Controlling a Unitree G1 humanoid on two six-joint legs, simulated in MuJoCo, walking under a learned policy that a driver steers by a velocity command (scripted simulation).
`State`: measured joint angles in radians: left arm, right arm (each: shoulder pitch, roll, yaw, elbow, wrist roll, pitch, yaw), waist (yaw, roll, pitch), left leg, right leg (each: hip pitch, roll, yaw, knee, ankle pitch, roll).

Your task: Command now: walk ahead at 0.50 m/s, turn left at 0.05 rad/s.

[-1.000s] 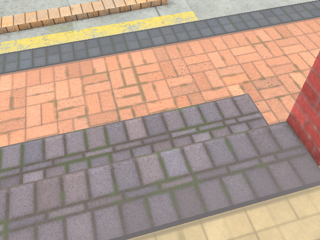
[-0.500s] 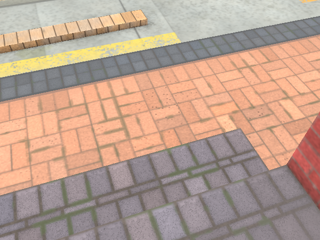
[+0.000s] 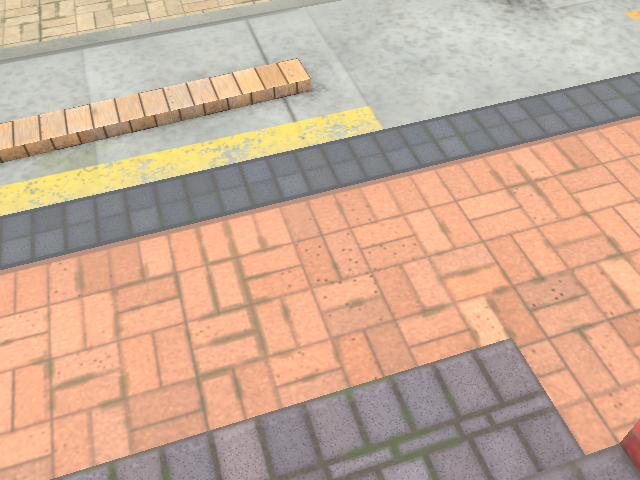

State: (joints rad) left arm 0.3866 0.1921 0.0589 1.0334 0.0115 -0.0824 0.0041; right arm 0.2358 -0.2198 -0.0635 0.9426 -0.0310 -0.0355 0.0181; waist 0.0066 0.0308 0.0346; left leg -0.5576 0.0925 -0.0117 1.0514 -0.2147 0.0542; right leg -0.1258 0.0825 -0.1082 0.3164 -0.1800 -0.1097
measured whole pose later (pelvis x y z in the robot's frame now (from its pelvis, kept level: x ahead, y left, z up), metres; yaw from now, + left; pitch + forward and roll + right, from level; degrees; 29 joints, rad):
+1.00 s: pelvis +0.53 +0.08 -0.16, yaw +30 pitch +2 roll +0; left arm 0.13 0.22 0.04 0.75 0.03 -0.08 -0.02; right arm 0.48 -0.29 -0.05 0.91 0.02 -0.02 -0.06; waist -0.09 0.02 -0.02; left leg -0.30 -0.17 -0.16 1.68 -0.79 0.11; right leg -0.33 0.05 0.02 0.47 -0.19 -0.04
